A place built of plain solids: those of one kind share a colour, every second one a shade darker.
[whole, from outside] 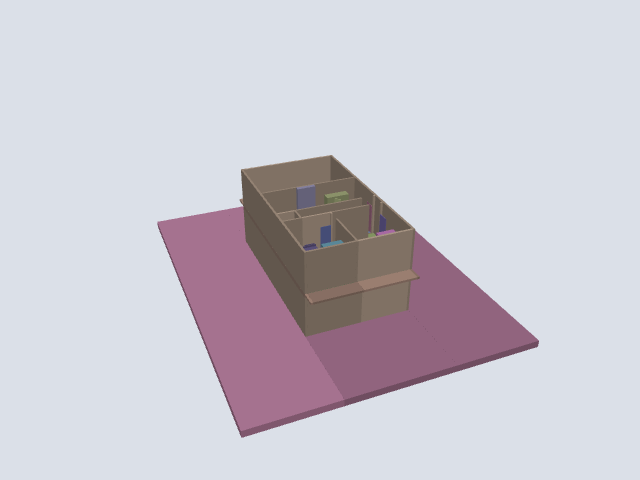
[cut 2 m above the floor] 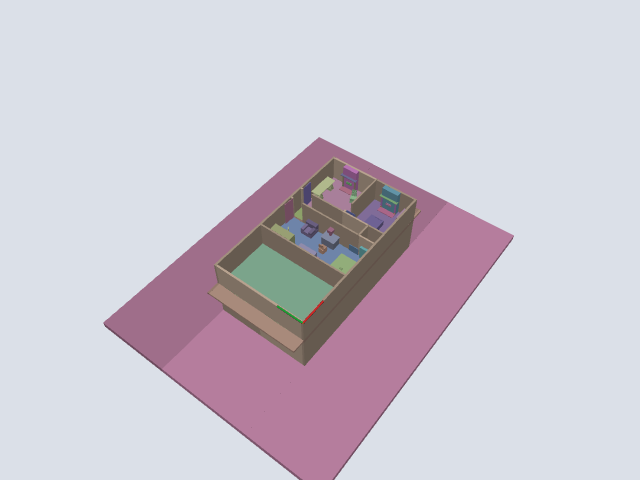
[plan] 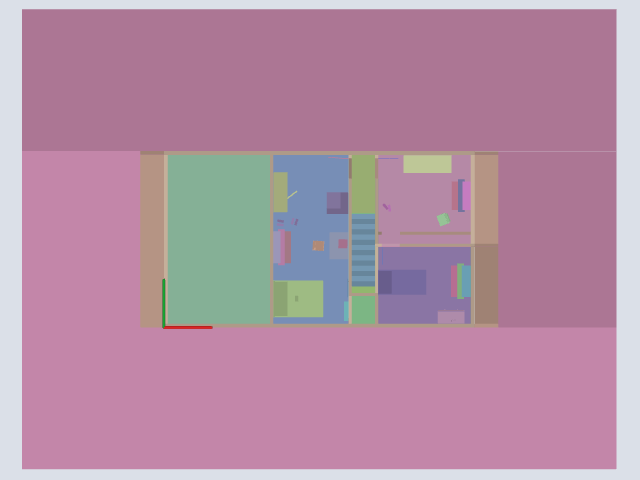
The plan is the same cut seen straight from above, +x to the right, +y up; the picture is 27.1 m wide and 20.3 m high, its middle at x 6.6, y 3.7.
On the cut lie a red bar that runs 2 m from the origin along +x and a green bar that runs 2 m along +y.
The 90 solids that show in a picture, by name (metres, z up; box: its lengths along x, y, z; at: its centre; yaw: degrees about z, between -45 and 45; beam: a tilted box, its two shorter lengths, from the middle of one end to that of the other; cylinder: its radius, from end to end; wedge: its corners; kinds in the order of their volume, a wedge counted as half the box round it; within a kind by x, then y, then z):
{
 "under_1": {"box": [6.0, 7.46, 0.5], "at": [-3.0, 3.73, -0.33]},
 "under_2": {"box": [25.14, 6.0, 0.5], "at": [6.57, -3.0, -0.33]},
 "under_3": {"box": [25.14, 6.0, 0.5], "at": [6.57, 10.46, -0.33]},
 "under_4": {"box": [6.0, 7.46, 0.5], "at": [16.14, 3.73, -0.33]},
 "wall_1": {"box": [0.16, 3.76, 3.21], "at": [0.08, 2.04, 1.3]},
 "wall_2": {"box": [0.16, 7.14, 2.95], "at": [0.08, 3.73, 4.68]},
 "wall_3": {"box": [0.16, 3.25, 3.21], "at": [0.08, 5.67, 1.3]},
 "wall_4": {"box": [0.13, 7.14, 2.95], "at": [4.55, 3.73, 4.68]},
 "wall_5": {"box": [13.14, 0.16, 6.46], "at": [6.57, 0.08, 2.93]},
 "wall_6": {"box": [13.14, 0.16, 6.46], "at": [6.57, 7.38, 2.93]},
 "wall_7": {"box": [0.13, 1.17, 2.95], "at": [7.88, 0.74, 4.68]},
 "wall_8": {"box": [0.13, 4.84, 2.95], "at": [7.88, 3.88, 4.68]},
 "wall_9": {"box": [0.13, 0.14, 2.95], "at": [7.88, 7.23, 4.68]},
 "wall_10": {"box": [1.25, 0.13, 2.95], "at": [8.44, 1.4, 4.68]},
 "wall_11": {"box": [0.13, 1.17, 2.95], "at": [8.99, 0.74, 4.68]},
 "wall_12": {"box": [0.13, 1.95, 2.95], "at": [8.99, 2.44, 4.68]},
 "wall_13": {"box": [0.13, 2.76, 2.95], "at": [8.99, 4.92, 4.68]},
 "wall_14": {"box": [0.13, 0.14, 2.95], "at": [8.99, 7.23, 4.68]},
 "wall_15": {"box": [0.28, 0.13, 2.95], "at": [9.07, 3.48, 4.68]},
 "wall_16": {"box": [3.17, 0.13, 2.95], "at": [11.55, 3.48, 4.68]},
 "wall_17": {"box": [3.16, 0.13, 3.21], "at": [11.56, 3.98, 1.3]},
 "wall_18": {"box": [0.16, 3.25, 2.95], "at": [13.06, 1.78, 4.68]},
 "wall_19": {"box": [0.16, 3.76, 3.21], "at": [13.06, 2.04, 1.3]},
 "wall_20": {"box": [0.16, 3.76, 2.95], "at": [13.06, 5.42, 4.68]},
 "wall_21": {"box": [0.16, 3.25, 3.21], "at": [13.06, 5.67, 1.3]},
 "stair_1": {"box": [0.99, 3.11, 0.51], "at": [8.44, 3.29, -0.04]},
 "stair_2": {"box": [0.99, 2.89, 0.73], "at": [8.44, 3.4, 0.06]},
 "stair_3": {"box": [0.99, 2.67, 0.94], "at": [8.44, 3.51, 0.17]},
 "stair_4": {"box": [0.99, 2.45, 1.16], "at": [8.44, 3.62, 0.28]},
 "stair_5": {"box": [0.99, 2.23, 1.37], "at": [8.44, 3.73, 0.39]},
 "stair_6": {"box": [0.99, 2.01, 1.58], "at": [8.44, 3.84, 0.49]},
 "stair_7": {"box": [0.99, 1.79, 1.8], "at": [8.44, 3.95, 0.6]},
 "stair_8": {"box": [0.99, 1.57, 2.01], "at": [8.44, 4.06, 0.71]},
 "stair_9": {"box": [0.99, 1.35, 2.23], "at": [8.44, 4.17, 0.81]},
 "stair_10": {"box": [0.99, 1.13, 2.44], "at": [8.44, 4.28, 0.92]},
 "stair_11": {"box": [0.99, 0.91, 2.65], "at": [8.44, 4.39, 1.03]},
 "stair_12": {"box": [0.99, 0.69, 2.87], "at": [8.44, 4.5, 1.13]},
 "stair_13": {"box": [0.99, 0.47, 3.08], "at": [8.44, 4.61, 1.24]},
 "stair_14": {"box": [0.99, 0.25, 3.3], "at": [8.44, 4.72, 1.35]},
 "upper_floor_shut_1": {"box": [4.33, 7.14, 0.16], "at": [2.33, 3.73, 3.13]},
 "upper_floor_room_over_gate_1": {"box": [3.19, 7.14, 0.16], "at": [6.21, 3.73, 3.13]},
 "upper_floor_next_1": {"box": [1.0, 0.16, 0.16], "at": [-0.5, 0.08, 3.13]},
 "upper_floor_next_2": {"box": [1.0, 7.14, 0.16], "at": [-0.5, 3.73, 3.13]},
 "upper_floor_next_3": {"box": [1.0, 0.16, 0.16], "at": [-0.5, 7.38, 3.13]},
 "upper_floor_next_4": {"box": [1.0, 0.16, 0.16], "at": [13.64, 0.08, 3.13]},
 "upper_floor_next_5": {"box": [1.0, 3.25, 0.16], "at": [13.64, 1.78, 3.13]},
 "upper_floor_next_6": {"box": [1.0, 0.13, 0.16], "at": [13.64, 3.48, 3.13]},
 "upper_floor_next_7": {"box": [1.0, 3.76, 0.16], "at": [13.64, 5.42, 3.13]},
 "upper_floor_next_8": {"box": [1.0, 0.16, 0.16], "at": [13.64, 7.38, 3.13]},
 "upper_floor_set_1": {"box": [3.92, 3.76, 0.16], "at": [11.02, 5.42, 3.13]},
 "upper_floor_set_bedroom_1": {"box": [3.92, 3.25, 0.16], "at": [11.02, 1.78, 3.13]},
 "wardrobe_1": {"box": [0.6, 1.69, 2.0], "at": [4.93, 5.72, 4.21]},
 "double_bed_1": {"box": [0.07, 1.52, 1.05], "at": [4.67, 1.21, 3.73]},
 "double_bed_2": {"box": [0.55, 1.45, 0.2], "at": [4.95, 1.21, 3.91]},
 "double_bed_3": {"box": [2.11, 1.55, 0.4], "at": [5.68, 1.21, 3.71]},
 "fixture_breast_set_bedroom_1": {"box": [0.39, 1.33, 3.0], "at": [12.79, 1.96, 4.66]},
 "fixture_breast_set_1": {"box": [0.36, 1.2, 3.0], "at": [12.8, 5.57, 4.66]},
 "fixture_breast_room_over_gate_1": {"box": [0.31, 1.35, 3.0], "at": [4.77, 3.39, 4.66]},
 "wall_band_1": {"box": [13.14, 0.16, 0.31], "at": [6.57, 0.08, 3.06]},
 "wall_band_2": {"box": [0.13, 5.82, 0.31], "at": [7.88, 4.39, 3.06]},
 "wall_band_3": {"box": [0.13, 3.25, 0.31], "at": [8.99, 5.67, 3.06]},
 "wall_band_4": {"box": [3.16, 0.13, 0.31], "at": [11.56, 3.98, 3.06]},
 "floor_stair_hall_1": {"box": [0.99, 1.6, 0.7], "at": [8.44, 0.96, -0.35]},
 "child_bed_1": {"box": [0.55, 0.96, 0.2], "at": [9.37, 1.91, 3.79]},
 "child_bed_2": {"box": [2.06, 1.06, 0.4], "at": [10.07, 1.91, 3.59]},
 "chest_drawers_1": {"box": [1.14, 0.5, 1.0], "at": [12.15, 0.42, 3.71]},
 "kitchen_table_1": {"box": [0.71, 1.06, 0.72], "at": [7.4, 3.46, 3.57]},
 "kitchen_table_2": {"box": [0.8, 1.15, 0.028], "at": [7.4, 3.46, 3.95]},
 "armchair_club_1": {"box": [0.87, 0.24, 0.18], "at": [7.32, 4.92, 3.72]},
 "armchair_club_2": {"box": [0.87, 0.24, 0.18], "at": [7.32, 5.59, 3.72]},
 "armchair_club_3": {"box": [0.9, 0.92, 0.35], "at": [7.33, 5.25, 3.46]},
 "armchair_club_4": {"box": [0.33, 0.92, 0.38], "at": [7.63, 5.25, 3.82]},
 "upper_floor_landing_1": {"box": [0.99, 2.46, 0.16], "at": [8.44, 6.07, 3.13]},
 "upper_floor_closet_1": {"box": [0.99, 1.17, 0.16], "at": [8.44, 0.74, 3.13]},
 "leaning_mirror_1": {"box": [0.2, 0.83, 1.12], "at": [7.71, 0.69, 3.77]},
 "leaf_room_over_gate_door_1": {"box": [0.86, 0.035, 2.11], "at": [7.38, 7.17, 4.26], "yaw": -4.0},
 "leaf_set_door_1": {"box": [0.86, 0.035, 2.11], "at": [9.49, 7.15, 4.26], "yaw": 1.0},
 "fixture_hearth_room_over_gate_1": {"box": [0.45, 1.35, 0.1], "at": [5.15, 3.39, 3.21]},
 "fixture_hearth_set_bedroom_1": {"box": [0.45, 1.33, 0.1], "at": [12.37, 1.96, 3.21]},
 "leaf_set_bedroom_door_1": {"box": [0.035, 0.76, 2.11], "at": [9.24, 3.03, 4.26], "yaw": 1.0},
 "door_desk_1": {"box": [2.03, 0.76, 0.035], "at": [11.14, 6.91, 3.94]},
 "fixture_hearth_set_1": {"box": [0.45, 1.2, 0.1], "at": [12.4, 5.57, 3.21]},
 "table_lamp_1": {"box": [0.39, 0.38, 0.26], "at": [7.57, 3.54, 4.41], "yaw": -1.4},
 "flat_cartons_1": {"box": [0.05, 0.78, 0.62], "at": [7.78, 1.67, 3.52]},
 "fixture_breast_room_over_gate_shelf_1": {"box": [0.29, 1.53, 0.04], "at": [4.97, 3.39, 4.49]},
 "fixture_breast_set_bedroom_shelf_1": {"box": [0.29, 1.51, 0.04], "at": [12.55, 1.96, 4.49]},
 "upper_floor_gap_set_bedroom_door_1": {"box": [0.76, 0.13, 0.16], "at": [9.59, 3.48, 3.13]},
 "fixture_breast_set_shelf_1": {"box": [0.29, 1.38, 0.04], "at": [12.58, 5.57, 4.49]},
 "chair_ladder_1": {"box": [0.39, 0.47, 0.04], "at": [11.79, 4.56, 3.64], "yaw": 21.4},
 "chair_bentwood_1": {"box": [0.41, 0.41, 0.035], "at": [6.55, 3.46, 3.65], "yaw": -3.4}
}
